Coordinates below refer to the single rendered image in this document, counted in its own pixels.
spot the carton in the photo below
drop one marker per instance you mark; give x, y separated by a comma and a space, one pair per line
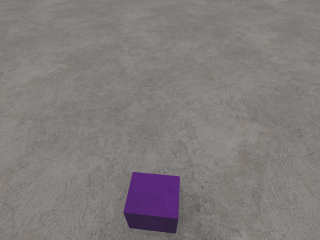
152, 202

